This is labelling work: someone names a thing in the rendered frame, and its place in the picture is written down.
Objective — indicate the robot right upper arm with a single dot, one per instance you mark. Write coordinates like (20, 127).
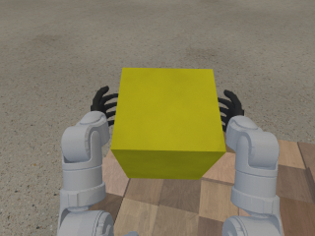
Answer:
(239, 225)

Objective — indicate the carton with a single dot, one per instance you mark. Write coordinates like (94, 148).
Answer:
(167, 123)

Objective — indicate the robot left hand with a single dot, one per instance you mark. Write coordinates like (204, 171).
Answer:
(99, 101)

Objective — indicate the robot right hand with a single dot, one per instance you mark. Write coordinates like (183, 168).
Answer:
(234, 107)

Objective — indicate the robot left upper arm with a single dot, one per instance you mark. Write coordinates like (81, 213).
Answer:
(87, 223)

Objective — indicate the left robot shin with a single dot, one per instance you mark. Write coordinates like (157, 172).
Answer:
(133, 232)

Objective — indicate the robot right forearm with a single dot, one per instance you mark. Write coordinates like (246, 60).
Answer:
(256, 169)

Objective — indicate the robot left forearm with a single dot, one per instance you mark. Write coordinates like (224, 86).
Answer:
(81, 151)

